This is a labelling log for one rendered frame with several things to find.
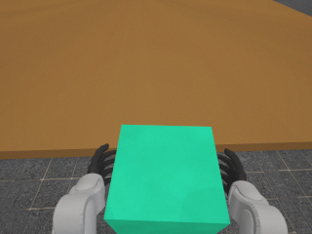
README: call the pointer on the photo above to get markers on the right robot forearm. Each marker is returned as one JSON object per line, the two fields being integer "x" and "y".
{"x": 252, "y": 212}

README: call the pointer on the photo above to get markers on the left robot hand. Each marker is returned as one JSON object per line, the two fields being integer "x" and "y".
{"x": 98, "y": 164}

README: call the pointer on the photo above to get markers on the carton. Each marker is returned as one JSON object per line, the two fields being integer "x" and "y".
{"x": 166, "y": 180}

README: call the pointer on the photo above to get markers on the left robot forearm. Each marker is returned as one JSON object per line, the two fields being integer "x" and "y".
{"x": 76, "y": 212}

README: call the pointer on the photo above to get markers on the right robot hand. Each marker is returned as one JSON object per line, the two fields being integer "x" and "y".
{"x": 235, "y": 170}

